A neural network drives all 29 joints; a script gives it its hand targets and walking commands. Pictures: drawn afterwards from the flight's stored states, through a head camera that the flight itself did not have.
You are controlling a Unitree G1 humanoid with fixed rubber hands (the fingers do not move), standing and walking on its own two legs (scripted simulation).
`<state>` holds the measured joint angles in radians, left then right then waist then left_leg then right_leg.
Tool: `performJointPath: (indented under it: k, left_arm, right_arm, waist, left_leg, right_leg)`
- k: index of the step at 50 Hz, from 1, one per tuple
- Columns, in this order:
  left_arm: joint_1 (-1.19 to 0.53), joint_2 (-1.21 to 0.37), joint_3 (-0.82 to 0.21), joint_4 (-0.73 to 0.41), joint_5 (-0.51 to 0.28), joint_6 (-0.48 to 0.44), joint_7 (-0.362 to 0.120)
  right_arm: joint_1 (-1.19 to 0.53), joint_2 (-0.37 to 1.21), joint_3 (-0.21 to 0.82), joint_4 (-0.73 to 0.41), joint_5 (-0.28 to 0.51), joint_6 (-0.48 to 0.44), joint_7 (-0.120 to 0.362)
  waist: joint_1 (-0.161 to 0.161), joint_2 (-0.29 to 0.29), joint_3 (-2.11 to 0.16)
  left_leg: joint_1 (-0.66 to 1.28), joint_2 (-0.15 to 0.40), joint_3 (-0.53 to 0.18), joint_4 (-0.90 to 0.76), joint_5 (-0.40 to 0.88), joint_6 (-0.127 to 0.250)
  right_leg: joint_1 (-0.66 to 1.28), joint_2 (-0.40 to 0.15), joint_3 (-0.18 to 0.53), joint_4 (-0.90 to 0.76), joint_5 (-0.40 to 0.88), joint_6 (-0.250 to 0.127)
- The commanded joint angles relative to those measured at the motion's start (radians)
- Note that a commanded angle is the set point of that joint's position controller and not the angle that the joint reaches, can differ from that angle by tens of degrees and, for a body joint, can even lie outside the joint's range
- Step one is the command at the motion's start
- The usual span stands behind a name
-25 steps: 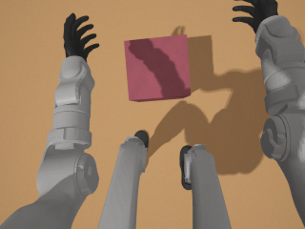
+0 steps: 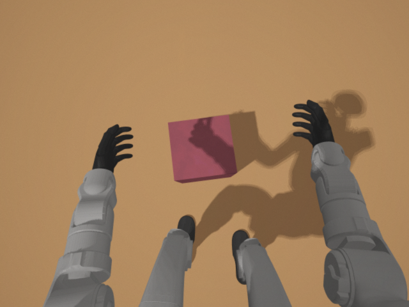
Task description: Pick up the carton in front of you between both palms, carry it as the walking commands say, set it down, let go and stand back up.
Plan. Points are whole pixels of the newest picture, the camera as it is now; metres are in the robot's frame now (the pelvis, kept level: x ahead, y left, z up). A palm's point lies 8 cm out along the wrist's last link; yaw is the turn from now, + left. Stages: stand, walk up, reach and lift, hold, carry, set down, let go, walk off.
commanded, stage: let go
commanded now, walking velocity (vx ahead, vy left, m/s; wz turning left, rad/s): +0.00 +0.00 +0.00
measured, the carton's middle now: (202, 152) +0.46 +0.06 -0.57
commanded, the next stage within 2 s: stand in 1.04 s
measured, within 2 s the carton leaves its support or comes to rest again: neither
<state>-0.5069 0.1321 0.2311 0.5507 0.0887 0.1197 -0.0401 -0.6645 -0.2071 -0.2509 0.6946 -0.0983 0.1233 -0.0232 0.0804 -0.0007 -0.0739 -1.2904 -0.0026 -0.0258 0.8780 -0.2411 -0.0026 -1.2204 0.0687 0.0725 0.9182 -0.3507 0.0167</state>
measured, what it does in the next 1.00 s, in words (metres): rises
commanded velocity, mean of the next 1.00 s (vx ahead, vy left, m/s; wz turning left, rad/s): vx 0.00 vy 0.00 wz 0.00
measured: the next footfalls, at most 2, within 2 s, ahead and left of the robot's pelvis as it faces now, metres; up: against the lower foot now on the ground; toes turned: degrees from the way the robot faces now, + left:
none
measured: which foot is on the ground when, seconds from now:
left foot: down 0.00-1.00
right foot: down 0.00-1.00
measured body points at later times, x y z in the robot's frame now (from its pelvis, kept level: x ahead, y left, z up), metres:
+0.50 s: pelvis +0.06 +0.00 +0.07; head +0.14 +0.00 +0.52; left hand +0.22 +0.25 -0.01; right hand +0.29 -0.22 -0.02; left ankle +0.06 +0.12 -0.66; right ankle +0.02 -0.12 -0.66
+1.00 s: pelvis +0.06 -0.01 +0.08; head +0.07 -0.01 +0.52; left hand +0.22 +0.24 +0.01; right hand +0.24 -0.23 +0.00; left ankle +0.06 +0.12 -0.66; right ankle +0.02 -0.12 -0.66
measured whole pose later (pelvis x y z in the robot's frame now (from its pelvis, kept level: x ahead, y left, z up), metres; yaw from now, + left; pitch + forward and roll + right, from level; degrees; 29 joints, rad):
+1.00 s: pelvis +0.06 -0.01 +0.08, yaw +3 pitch -4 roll +1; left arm 0.22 0.23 0.04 0.38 0.03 0.20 -0.03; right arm 0.22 -0.21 -0.03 0.46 0.01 0.09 0.04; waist 0.00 -0.02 0.09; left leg -0.15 -0.03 -0.06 0.46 -0.24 -0.01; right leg -0.06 0.02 0.05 0.47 -0.34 -0.01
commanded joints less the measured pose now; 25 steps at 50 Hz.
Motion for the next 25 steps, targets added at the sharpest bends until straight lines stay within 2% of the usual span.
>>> performJointPath:
  k: [1,8,16,25]
  left_arm:
    - [0.025,0.117,-0.028,-0.12,-0.025,-0.036,-0.026]
    - [0.302,0.109,-0.101,-0.119,-0.085,-0.087,-0.034]
    - [0.587,0.136,-0.163,-0.21,-0.11,-0.124,-0.016]
    - [0.712,0.166,-0.178,-0.239,-0.123,-0.116,-0.025]
  right_arm:
    - [-0.061,-0.096,0.017,-0.179,0.024,-0.045,-0.004]
    - [0.253,-0.085,0.054,-0.162,0.044,-0.098,0.023]
    - [0.554,-0.093,0.088,-0.194,0.067,-0.145,0.039]
    - [0.778,-0.082,0.151,-0.283,0.081,-0.137,0.055]
  waist:
    - [0.012,-0.036,-0.737]
    - [-0.007,-0.011,-0.553]
    - [-0.017,0.039,-0.373]
    - [-0.066,-0.047,-0.108]
  left_leg:
    - [0.779,-0.022,0.03,-0.048,0.341,-0.011]
    - [0.984,-0.003,-0.016,-0.148,0.407,-0.024]
    - [1.196,-0.005,-0.038,-0.266,0.526,-0.034]
    - [1.228,-0.041,-0.001,-0.423,0.343,-0.029]
  right_leg:
    - [0.324,0.005,-0.067,-0.163,0.232,0.022]
    - [0.402,-0.006,-0.065,-0.252,0.195,0.005]
    - [0.591,-0.006,-0.051,-0.383,0.233,-0.012]
    - [0.905,-0.037,-0.045,-0.527,0.309,0.002]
